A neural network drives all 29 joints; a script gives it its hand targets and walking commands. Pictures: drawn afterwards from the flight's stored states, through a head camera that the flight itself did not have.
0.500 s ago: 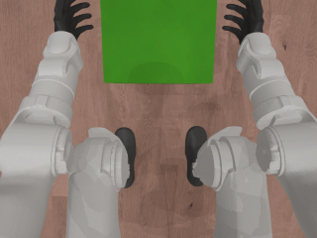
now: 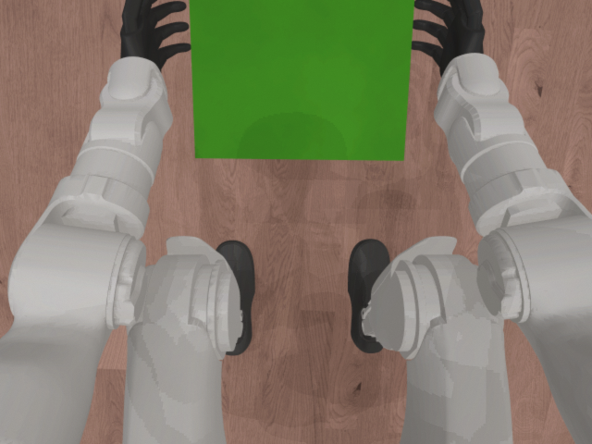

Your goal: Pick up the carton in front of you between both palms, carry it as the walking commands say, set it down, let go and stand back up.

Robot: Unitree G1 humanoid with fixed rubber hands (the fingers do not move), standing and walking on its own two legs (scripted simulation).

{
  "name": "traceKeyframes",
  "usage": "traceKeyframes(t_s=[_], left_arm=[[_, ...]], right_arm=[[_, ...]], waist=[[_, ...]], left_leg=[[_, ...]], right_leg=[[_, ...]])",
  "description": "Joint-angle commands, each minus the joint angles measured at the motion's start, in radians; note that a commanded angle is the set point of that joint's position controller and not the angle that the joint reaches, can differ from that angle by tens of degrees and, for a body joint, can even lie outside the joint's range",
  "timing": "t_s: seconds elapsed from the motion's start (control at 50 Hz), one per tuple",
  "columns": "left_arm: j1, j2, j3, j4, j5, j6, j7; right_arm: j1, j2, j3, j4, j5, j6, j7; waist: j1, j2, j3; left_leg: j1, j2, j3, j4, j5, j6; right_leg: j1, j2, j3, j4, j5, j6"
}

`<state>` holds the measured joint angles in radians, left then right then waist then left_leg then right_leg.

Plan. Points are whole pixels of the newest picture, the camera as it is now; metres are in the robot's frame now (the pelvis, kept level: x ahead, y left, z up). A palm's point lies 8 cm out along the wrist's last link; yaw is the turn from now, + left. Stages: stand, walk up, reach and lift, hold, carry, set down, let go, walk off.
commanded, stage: reach and lift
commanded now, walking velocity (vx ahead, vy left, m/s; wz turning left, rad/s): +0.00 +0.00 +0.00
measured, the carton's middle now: (297, 80) +0.50 +0.02 -0.25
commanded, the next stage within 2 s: none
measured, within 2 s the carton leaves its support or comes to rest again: leaves its support in 0.42 s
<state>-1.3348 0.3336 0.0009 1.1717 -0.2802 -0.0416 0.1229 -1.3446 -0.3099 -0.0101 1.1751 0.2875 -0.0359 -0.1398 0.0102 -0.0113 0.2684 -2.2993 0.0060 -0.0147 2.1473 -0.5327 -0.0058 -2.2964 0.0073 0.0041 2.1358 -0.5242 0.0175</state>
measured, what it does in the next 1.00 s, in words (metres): rises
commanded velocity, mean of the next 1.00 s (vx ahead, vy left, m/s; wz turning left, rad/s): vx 0.00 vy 0.00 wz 0.00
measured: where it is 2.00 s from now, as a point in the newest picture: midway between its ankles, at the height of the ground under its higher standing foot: (302, 315)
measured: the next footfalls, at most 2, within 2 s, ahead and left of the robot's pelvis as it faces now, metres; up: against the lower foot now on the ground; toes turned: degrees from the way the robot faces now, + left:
none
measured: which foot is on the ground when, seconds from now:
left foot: down 0.00-1.00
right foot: down 0.00-1.00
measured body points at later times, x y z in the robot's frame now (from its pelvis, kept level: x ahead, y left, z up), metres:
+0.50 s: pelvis -0.01 +0.00 -0.01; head +0.33 +0.02 +0.28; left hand +0.53 +0.17 -0.16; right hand +0.54 -0.14 -0.15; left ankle +0.12 +0.12 -0.34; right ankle +0.12 -0.12 -0.34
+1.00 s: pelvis +0.01 -0.01 +0.11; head +0.25 +0.01 +0.49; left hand +0.48 +0.18 +0.05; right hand +0.50 -0.12 +0.05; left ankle +0.12 +0.12 -0.34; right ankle +0.12 -0.12 -0.34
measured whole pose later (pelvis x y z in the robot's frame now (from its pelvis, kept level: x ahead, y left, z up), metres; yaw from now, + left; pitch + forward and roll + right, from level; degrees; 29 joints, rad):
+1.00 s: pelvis +0.01 -0.01 +0.11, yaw +3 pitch +41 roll +0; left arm -0.94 0.01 0.42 0.70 0.18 0.32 0.04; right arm -0.96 0.03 -0.45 0.71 -0.18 0.31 -0.08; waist 0.01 -0.02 -0.19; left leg -2.01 -0.06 -0.05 1.77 -0.49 -0.04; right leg -1.99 0.08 0.04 1.78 -0.52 0.03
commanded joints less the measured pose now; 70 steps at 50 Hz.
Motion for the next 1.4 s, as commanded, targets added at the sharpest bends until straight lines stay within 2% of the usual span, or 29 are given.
traceKeyframes(t_s=[0.0, 0.08, 0.1, 0.14, 0.2, 0.26, 0.32, 0.42, 0.46, 0.48, 0.5, 0.54, 0.56, 0.58, 0.7, 0.74, 0.8, 0.82, 0.9, 1.04, 1.14, 1.38], left_arm=[[-0.250, -0.009, -0.032, -0.088, -0.014, -0.024, 0.003], [-0.257, -0.046, -0.015, -0.043, 0.013, -0.031, 0.016], [-0.294, -0.131, -0.053, -0.070, 0.009, -0.033, 0.003], [-0.386, -0.308, -0.108, -0.067, 0.008, -0.036, -0.031], [-0.533, -0.619, -0.161, -0.087, 0.033, -0.012, -0.105], [-0.595, -0.786, -0.147, -0.132, 0.071, 0.020, -0.160], [-0.633, -0.904, -0.169, -0.209, 0.056, 0.044, -0.184], [-0.672, -1.062, -0.271, -0.446, -0.031, 0.078, -0.176], [-0.634, -1.122, -0.275, -0.510, -0.015, 0.110, -0.177], [-0.606, -1.154, -0.272, -0.528, 0.003, 0.128, -0.182], [-0.587, -1.169, -0.270, -0.550, 0.028, 0.144, -0.191], [-0.514, -1.216, -0.239, -0.571, 0.075, 0.183, -0.211], [-0.487, -1.233, -0.225, -0.577, 0.096, 0.203, -0.220], [-0.467, -1.253, -0.206, -0.563, 0.123, 0.221, -0.229], [-0.362, -1.292, -0.050, -0.399, 0.284, 0.305, -0.279], [-0.347, -1.299, 0.000, -0.375, 0.330, 0.320, -0.288], [-0.335, -1.317, 0.017, -0.395, 0.356, 0.329, -0.294], [-0.336, -1.315, 0.011, -0.398, 0.358, 0.333, -0.297], [-0.292, -1.359, -0.042, -0.443, 0.344, 0.352, -0.310], [-0.170, -1.421, -0.156, -0.524, 0.305, 0.368, -0.310], [-0.074, -1.442, -0.212, -0.559, 0.289, 0.373, -0.302], [0.129, -1.478, -0.232, -0.560, 0.309, 0.361, -0.296]], right_arm=[[-0.229, 0.039, 0.034, -0.093, 0.014, -0.026, -0.003], [-0.227, 0.072, 0.013, -0.044, -0.030, -0.034, -0.016], [-0.264, 0.151, 0.042, -0.067, -0.030, -0.038, -0.005], [-0.368, 0.338, 0.100, -0.073, -0.025, -0.042, 0.027], [-0.511, 0.634, 0.144, -0.087, -0.048, -0.016, 0.101], [-0.569, 0.792, 0.133, -0.124, -0.083, 0.018, 0.158], [-0.612, 0.903, 0.156, -0.209, -0.068, 0.041, 0.184], [-0.627, 1.081, 0.253, -0.425, 0.018, 0.076, 0.180], [-0.612, 1.140, 0.267, -0.500, 0.013, 0.103, 0.187], [-0.609, 1.155, 0.266, -0.528, -0.004, 0.118, 0.195], [-0.575, 1.189, 0.267, -0.553, -0.026, 0.138, 0.205], [-0.537, 1.242, 0.262, -0.590, -0.062, 0.177, 0.227], [-0.522, 1.256, 0.252, -0.593, -0.082, 0.195, 0.239], [-0.507, 1.272, 0.235, -0.576, -0.107, 0.213, 0.247], [-0.337, 1.300, 0.021, -0.374, -0.318, 0.294, 0.274], [-0.344, 1.309, -0.023, -0.363, -0.362, 0.309, 0.278], [-0.355, 1.343, -0.010, -0.380, -0.364, 0.319, 0.284], [-0.335, 1.359, -0.008, -0.374, -0.367, 0.325, 0.285], [-0.266, 1.384, 0.018, -0.400, -0.367, 0.338, 0.286], [-0.163, 1.435, 0.150, -0.499, -0.308, 0.350, 0.299], [-0.082, 1.452, 0.222, -0.542, -0.279, 0.356, 0.305], [0.147, 1.464, 0.222, -0.524, -0.315, 0.348, 0.308]], waist=[[0.016, 0.021, -1.080], [0.008, 0.025, -1.059], [0.009, 0.026, -1.053], [0.010, 0.019, -1.046], [0.007, 0.022, -1.030], [0.008, 0.017, -1.037], [0.010, 0.013, -1.164], [0.007, 0.023, -1.605], [0.012, 0.035, -1.677], [0.018, 0.040, -1.668], [0.010, 0.027, -1.638], [0.025, 0.017, -1.593], [0.029, 0.011, -1.565], [0.036, 0.012, -1.501], [-0.013, 0.016, -1.211], [-0.009, 0.009, -1.205], [0.029, 0.001, -1.291], [0.016, -0.011, -1.300], [0.001, 0.006, -1.382], [0.007, 0.024, -1.448], [0.013, 0.015, -1.414], [-0.006, 0.022, -1.205]], left_leg=[[0.572, -0.039, 0.005, -0.181, 0.245, -0.011], [0.577, -0.051, 0.007, -0.193, 0.227, -0.013], [0.577, -0.058, 0.006, -0.198, 0.226, -0.008], [0.552, -0.071, 0.005, -0.189, 0.243, 0.001], [0.527, -0.089, 0.009, -0.177, 0.215, 0.004], [0.519, -0.105, 0.028, -0.158, 0.181, 0.004], [0.592, -0.119, 0.058, -0.141, 0.234, 0.005], [0.844, -0.139, 0.095, -0.131, 0.388, -0.012], [0.904, -0.150, 0.094, -0.143, 0.427, -0.012], [0.870, -0.154, 0.096, -0.166, 0.357, -0.008], [0.869, -0.157, 0.087, -0.182, 0.357, -0.008], [0.875, -0.167, 0.084, -0.199, 0.370, -0.006], [0.857, -0.169, 0.084, -0.219, 0.335, -0.003], [0.797, -0.170, 0.091, -0.250, 0.242, 0.001], [0.643, -0.171, 0.084, -0.376, 0.053, 0.003], [0.659, -0.173, 0.084, -0.415, 0.036, 0.003], [0.699, -0.176, 0.093, -0.462, 0.032, 0.007], [0.718, -0.174, 0.092, -0.481, 0.044, 0.006], [0.809, -0.181, 0.090, -0.533, 0.111, -0.003], [0.993, -0.182, 0.067, -0.621, 0.235, -0.011], [1.098, -0.182, 0.046, -0.696, 0.265, -0.013], [1.317, -0.172, 0.001, -0.923, 0.262, -0.011]], right_leg=[[0.547, 0.043, -0.016, -0.153, 0.230, 0.011], [0.549, 0.051, -0.019, -0.169, 0.209, 0.008], [0.546, 0.060, -0.023, -0.173, 0.207, 0.003], [0.532, 0.073, -0.020, -0.166, 0.224, -0.002], [0.503, 0.094, -0.023, -0.155, 0.196, -0.010], [0.499, 0.112, -0.041, -0.136, 0.167, -0.015], [0.559, 0.126, -0.064, -0.116, 0.208, -0.018], [0.790, 0.148, -0.088, -0.104, 0.361, -0.012], [0.793, 0.159, -0.092, -0.119, 0.376, -0.011], [0.807, 0.159, -0.092, -0.132, 0.333, -0.013], [0.764, 0.164, -0.091, -0.152, 0.317, -0.010], [0.696, 0.172, -0.088, -0.185, 0.291, -0.004], [0.675, 0.174, -0.094, -0.200, 0.256, 0.000], [0.662, 0.172, -0.093, -0.232, 0.185, -0.003], [0.543, 0.174, -0.086, -0.369, 0.011, -0.017], [0.559, 0.175, -0.078, -0.414, -0.011, -0.017], [0.658, 0.178, -0.065, -0.457, -0.004, -0.012], [0.671, 0.180, -0.066, -0.483, 0.006, -0.007], [0.768, 0.184, -0.062, -0.540, 0.069, -0.001], [0.881, 0.186, -0.053, -0.617, 0.176, 0.007], [0.958, 0.187, -0.044, -0.686, 0.198, 0.011], [1.190, 0.171, 0.006, -0.915, 0.209, -0.002]])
